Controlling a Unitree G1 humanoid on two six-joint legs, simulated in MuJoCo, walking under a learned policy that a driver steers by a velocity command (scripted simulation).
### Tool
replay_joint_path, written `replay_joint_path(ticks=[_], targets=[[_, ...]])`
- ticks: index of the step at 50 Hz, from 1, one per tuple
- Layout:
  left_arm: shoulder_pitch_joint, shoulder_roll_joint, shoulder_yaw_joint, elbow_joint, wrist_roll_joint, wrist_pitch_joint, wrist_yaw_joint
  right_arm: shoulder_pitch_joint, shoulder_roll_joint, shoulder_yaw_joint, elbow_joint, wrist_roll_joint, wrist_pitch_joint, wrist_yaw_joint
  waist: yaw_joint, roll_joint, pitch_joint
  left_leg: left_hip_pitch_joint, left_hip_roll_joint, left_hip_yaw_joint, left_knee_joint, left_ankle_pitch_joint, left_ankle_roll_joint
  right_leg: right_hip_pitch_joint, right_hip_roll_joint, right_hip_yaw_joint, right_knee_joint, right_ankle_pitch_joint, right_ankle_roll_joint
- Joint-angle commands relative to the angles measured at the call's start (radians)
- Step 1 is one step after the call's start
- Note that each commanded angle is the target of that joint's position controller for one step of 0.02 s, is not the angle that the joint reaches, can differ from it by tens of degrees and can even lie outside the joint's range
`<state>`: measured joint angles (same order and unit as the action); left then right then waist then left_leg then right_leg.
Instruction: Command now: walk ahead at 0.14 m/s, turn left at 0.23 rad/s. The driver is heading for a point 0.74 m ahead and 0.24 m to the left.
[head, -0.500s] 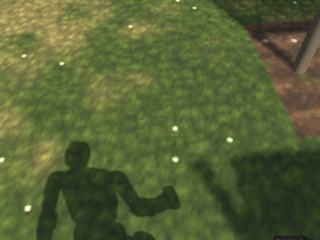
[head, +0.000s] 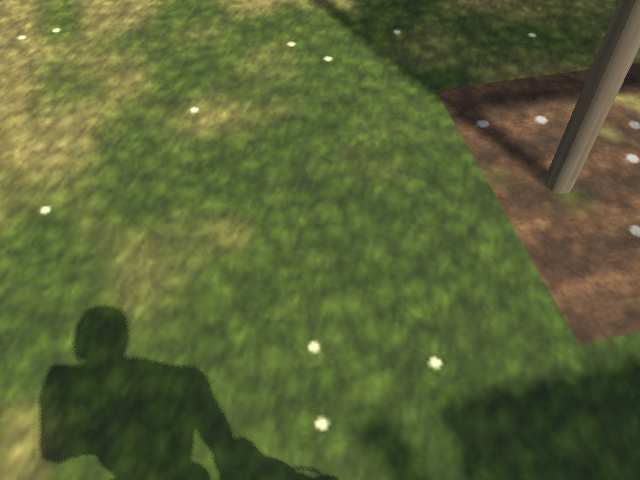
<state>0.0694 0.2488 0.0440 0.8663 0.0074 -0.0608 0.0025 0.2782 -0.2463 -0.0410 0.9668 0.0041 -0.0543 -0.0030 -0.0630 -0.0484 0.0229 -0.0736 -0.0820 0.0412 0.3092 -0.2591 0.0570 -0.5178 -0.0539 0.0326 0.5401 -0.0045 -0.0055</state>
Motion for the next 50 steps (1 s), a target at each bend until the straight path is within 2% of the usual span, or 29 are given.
replay_joint_path(ticks=[1, 2, 3, 4, 5, 6, 7, 8, 10, 14, 16, 19, 20, 21, 22, 23, 24, 25, 27, 29, 32, 37, 42, 45, 46, 47, 48, 49, 50], targets=[[0.066, 0.141, 0.042, -0.035, 0.008, -0.022, 0.005, -0.034, -0.180, -0.041, -0.045, 0.018, 0.014, -0.013, 0.087, 0.113, -0.066, 0.017, 0.246, -0.172, 0.131, 0.600, 0.089, 0.162, 0.029, -0.010, -0.142, 0.072, -0.032], [0.121, 0.199, 0.058, -0.023, 0.020, -0.026, 0.015, -0.017, -0.161, -0.036, -0.061, 0.006, 0.012, -0.016, 0.090, 0.062, -0.129, -0.053, 0.184, -0.154, 0.235, 0.516, 0.046, 0.328, -0.041, 0.041, -0.129, 0.395, -0.064], [0.168, 0.261, 0.071, -0.023, 0.028, -0.018, 0.027, 0.053, -0.093, -0.020, -0.075, -0.009, 0.000, -0.011, 0.058, -0.088, -0.236, -0.288, 0.089, -0.107, 0.437, 0.157, -0.009, 0.627, -0.223, 0.174, -0.039, 0.741, -0.171], [0.215, 0.228, 0.068, -0.025, 0.012, 0.007, 0.032, 0.088, -0.069, -0.007, -0.075, 0.004, 0.001, -0.014, 0.104, -0.225, -0.344, -0.468, -0.005, -0.051, 0.690, -0.431, -0.061, 0.759, -0.389, 0.344, -0.063, 0.777, -0.311], [0.206, 0.169, 0.049, -0.042, 0.007, 0.019, 0.034, 0.054, -0.152, -0.034, -0.074, 0.021, 0.015, -0.013, 0.116, -0.118, -0.343, -0.495, 0.038, -0.110, 0.836, -0.489, -0.072, 0.680, -0.376, 0.339, -0.111, 0.565, -0.305], [0.134, 0.156, 0.043, -0.058, 0.004, 0.026, 0.039, 0.008, -0.165, -0.047, -0.092, 0.033, 0.035, -0.020, 0.093, -0.082, -0.260, -0.544, 0.075, -0.101, 0.894, -0.416, -0.081, 0.585, -0.339, 0.282, -0.154, 0.357, -0.272], [0.064, 0.141, 0.038, -0.072, 0.000, 0.031, 0.043, -0.004, -0.157, -0.051, -0.094, 0.030, 0.060, -0.030, 0.074, -0.059, -0.190, -0.544, 0.108, -0.095, 0.892, -0.346, -0.096, 0.471, -0.301, 0.223, -0.205, 0.156, -0.246], [0.011, 0.135, 0.037, -0.078, 0.001, 0.035, 0.046, -0.002, -0.152, -0.057, -0.099, 0.023, 0.084, -0.038, 0.054, -0.068, -0.139, -0.508, 0.132, -0.096, 0.866, -0.284, -0.107, 0.363, -0.279, 0.181, -0.256, -0.023, -0.225], [-0.037, 0.145, 0.042, -0.072, 0.018, 0.042, 0.046, 0.012, -0.119, -0.056, -0.117, 0.014, 0.110, -0.044, 0.029, -0.116, -0.087, -0.409, 0.126, -0.045, 0.809, -0.210, -0.117, 0.204, -0.231, 0.079, -0.314, -0.112, -0.215], [-0.060, 0.167, 0.051, -0.060, 0.010, 0.042, 0.055, -0.021, -0.101, -0.052, -0.157, 0.009, 0.109, -0.029, 0.036, -0.102, -0.124, -0.312, 0.148, -0.021, 0.597, -0.115, -0.096, 0.215, -0.244, -0.019, -0.306, -0.030, -0.218], [-0.049, 0.187, 0.056, -0.050, 0.003, 0.049, 0.057, -0.038, -0.116, -0.056, -0.175, 0.009, 0.108, -0.016, 0.042, -0.099, -0.143, -0.277, 0.147, -0.006, 0.523, -0.096, -0.080, 0.258, -0.270, -0.026, -0.292, -0.029, -0.213], [-0.062, 0.212, 0.067, -0.047, -0.035, 0.058, 0.045, 0.033, -0.132, -0.071, -0.158, 0.009, 0.112, 0.001, 0.001, -0.087, -0.143, -0.134, 0.112, 0.057, 0.340, -0.029, -0.015, 0.200, -0.264, -0.049, -0.286, -0.424, -0.143], [-0.063, 0.187, 0.063, -0.045, -0.039, 0.061, 0.041, 0.089, -0.141, -0.082, -0.131, 0.007, 0.115, 0.001, -0.018, -0.062, -0.132, -0.053, 0.085, 0.070, 0.297, -0.058, 0.016, 0.138, -0.234, -0.075, -0.233, -0.548, -0.105], [-0.075, 0.138, 0.054, -0.045, -0.034, 0.064, 0.034, 0.164, -0.154, -0.092, -0.101, 0.012, 0.113, -0.003, -0.045, 0.038, -0.090, 0.009, 0.111, -0.016, 0.191, -0.161, 0.068, 0.038, -0.170, -0.146, -0.054, -0.629, -0.049], [-0.095, 0.049, 0.033, -0.060, -0.016, 0.064, 0.018, 0.221, -0.226, -0.103, -0.102, 0.010, 0.103, -0.016, -0.045, 0.313, -0.024, 0.064, 0.342, -0.398, 0.016, -0.334, 0.173, -0.207, -0.045, -0.243, 0.365, -0.667, 0.034], [-0.186, 0.086, 0.045, -0.125, -0.027, 0.041, 0.015, 0.175, -0.298, -0.101, -0.151, -0.016, 0.063, -0.003, -0.042, 0.336, 0.030, -0.025, 0.444, -0.783, -0.187, -0.620, 0.297, -0.389, 0.053, -0.036, 0.463, -0.613, 0.018], [-0.212, 0.157, 0.062, -0.133, -0.047, 0.016, 0.015, 0.089, -0.268, -0.094, -0.176, -0.029, 0.027, -0.006, -0.012, 0.252, 0.082, -0.048, 0.440, -0.741, -0.239, -0.609, 0.262, -0.402, 0.011, 0.033, 0.486, -0.477, -0.011], [-0.165, 0.189, 0.076, -0.114, -0.043, 0.002, 0.016, 0.029, -0.239, -0.084, -0.185, -0.016, 0.007, -0.012, 0.034, 0.242, 0.087, -0.036, 0.412, -0.653, -0.218, -0.497, 0.206, -0.396, -0.004, 0.042, 0.453, -0.352, -0.021], [-0.122, 0.173, 0.081, -0.068, -0.004, -0.012, 0.023, 0.022, -0.195, -0.072, -0.182, 0.009, 0.000, -0.020, 0.045, 0.177, 0.040, -0.011, 0.342, -0.495, -0.181, -0.301, 0.133, -0.312, -0.020, 0.039, 0.384, -0.212, -0.005], [-0.133, 0.136, 0.077, -0.064, -0.010, -0.022, 0.010, 0.087, -0.161, -0.061, -0.167, 0.005, -0.009, -0.025, 0.035, 0.161, 0.006, 0.034, 0.309, -0.424, -0.175, -0.148, 0.124, -0.273, 0.000, 0.032, 0.323, -0.100, 0.006], [-0.159, 0.112, 0.072, -0.072, -0.015, -0.031, 0.000, 0.151, -0.160, -0.062, -0.152, 0.007, -0.016, -0.032, 0.019, 0.164, -0.004, 0.076, 0.286, -0.370, -0.165, -0.020, 0.121, -0.252, 0.022, 0.031, 0.210, -0.007, 0.023], [-0.227, 0.089, 0.052, -0.094, -0.022, -0.041, -0.020, 0.199, -0.155, -0.061, -0.128, 0.008, -0.013, -0.035, -0.023, 0.198, 0.039, 0.061, 0.274, -0.321, -0.160, 0.045, 0.123, -0.189, 0.025, 0.010, 0.053, 0.057, 0.050], [-0.304, 0.095, 0.031, -0.136, -0.029, -0.065, -0.047, 0.246, -0.169, -0.067, -0.102, 0.013, -0.003, -0.031, -0.063, 0.189, 0.090, 0.119, 0.308, -0.328, -0.103, 0.181, 0.135, -0.176, 0.029, -0.029, -0.043, -0.005, 0.022], [-0.226, 0.132, 0.039, -0.127, -0.030, -0.075, -0.053, 0.220, -0.185, -0.072, -0.104, 0.015, 0.007, -0.031, -0.013, 0.223, 0.064, 0.127, 0.328, -0.327, -0.044, 0.408, 0.114, -0.034, 0.054, -0.059, -0.076, -0.064, -0.023], [-0.147, 0.155, 0.050, -0.108, -0.027, -0.076, -0.049, 0.197, -0.191, -0.073, -0.111, 0.014, 0.009, -0.031, 0.033, 0.231, 0.017, 0.123, 0.308, -0.301, 0.032, 0.608, 0.099, 0.083, 0.082, -0.082, -0.093, -0.067, -0.048], [-0.004, 0.192, 0.069, -0.067, -0.023, -0.075, -0.042, 0.178, -0.180, -0.067, -0.119, 0.011, 0.010, -0.029, 0.102, 0.211, -0.080, 0.086, 0.257, -0.251, 0.186, 0.760, 0.072, 0.287, 0.087, -0.085, -0.100, -0.035, -0.085], [0.201, 0.238, 0.082, -0.031, -0.007, -0.073, -0.034, 0.152, -0.155, -0.054, -0.142, -0.002, 0.008, -0.027, 0.191, 0.151, -0.239, -0.097, 0.213, -0.225, 0.444, 0.623, 0.042, 0.609, -0.052, 0.065, -0.044, -0.051, -0.155], [0.344, 0.327, 0.106, 0.008, -0.001, -0.062, -0.033, 0.266, -0.038, -0.024, -0.156, -0.001, -0.012, -0.021, 0.159, -0.164, -0.402, -0.482, 0.033, -0.156, 0.844, 0.036, -0.041, 0.981, -0.309, 0.525, -0.104, -0.221, -0.311], [0.339, 0.235, 0.079, 0.027, -0.020, -0.061, -0.041, 0.252, -0.095, -0.031, -0.143, 0.028, -0.034, -0.020, 0.170, -0.210, -0.389, -0.619, 0.020, -0.242, 0.984, -0.300, -0.034, 0.966, -0.348, 0.734, -0.256, -0.367, -0.327]])
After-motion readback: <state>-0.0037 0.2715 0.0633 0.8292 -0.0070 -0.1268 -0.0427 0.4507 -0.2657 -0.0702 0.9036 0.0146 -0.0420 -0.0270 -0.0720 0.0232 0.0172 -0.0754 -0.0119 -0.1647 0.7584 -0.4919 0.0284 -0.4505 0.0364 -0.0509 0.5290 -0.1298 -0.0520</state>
